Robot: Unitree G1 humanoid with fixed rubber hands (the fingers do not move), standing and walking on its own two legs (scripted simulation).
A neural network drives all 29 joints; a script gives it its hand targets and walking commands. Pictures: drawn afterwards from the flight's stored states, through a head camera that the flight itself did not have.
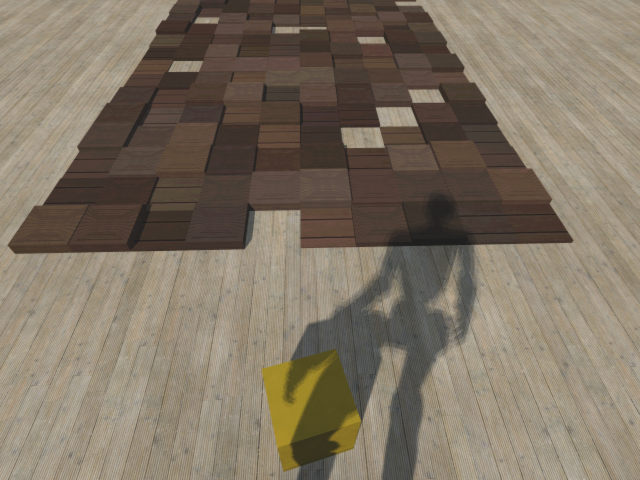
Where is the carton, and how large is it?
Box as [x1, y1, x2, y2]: [262, 349, 360, 471]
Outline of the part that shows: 335,349 262,369 277,448 283,471 353,447 360,419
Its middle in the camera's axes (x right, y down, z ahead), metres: -0.03 +0.48 +1.07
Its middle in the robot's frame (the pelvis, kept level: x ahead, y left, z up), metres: +0.43 +0.02 -0.64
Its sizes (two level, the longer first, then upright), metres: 0.210 0.200 0.250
